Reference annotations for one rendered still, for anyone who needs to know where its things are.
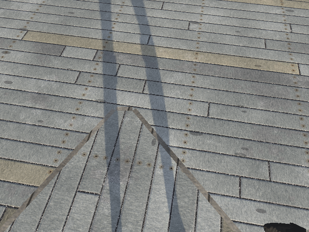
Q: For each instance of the robot right hand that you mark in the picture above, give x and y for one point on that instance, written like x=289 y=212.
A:
x=283 y=227

